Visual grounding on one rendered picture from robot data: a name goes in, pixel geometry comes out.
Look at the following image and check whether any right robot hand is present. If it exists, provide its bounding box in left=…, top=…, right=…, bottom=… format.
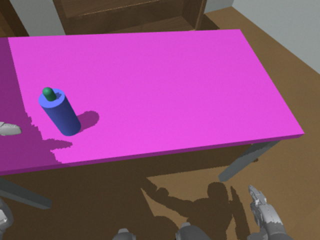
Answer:
left=247, top=185, right=287, bottom=240

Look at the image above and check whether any left robot arm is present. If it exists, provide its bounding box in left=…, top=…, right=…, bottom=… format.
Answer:
left=0, top=197, right=14, bottom=240

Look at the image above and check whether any table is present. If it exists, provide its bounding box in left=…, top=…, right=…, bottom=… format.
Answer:
left=0, top=29, right=305, bottom=210

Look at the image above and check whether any bookshelf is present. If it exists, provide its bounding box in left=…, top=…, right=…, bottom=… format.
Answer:
left=0, top=0, right=29, bottom=38
left=52, top=0, right=207, bottom=35

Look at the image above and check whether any left robot hand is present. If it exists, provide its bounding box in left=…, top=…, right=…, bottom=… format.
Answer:
left=0, top=122, right=22, bottom=136

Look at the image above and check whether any bottle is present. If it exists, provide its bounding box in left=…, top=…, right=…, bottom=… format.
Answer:
left=38, top=87, right=81, bottom=136

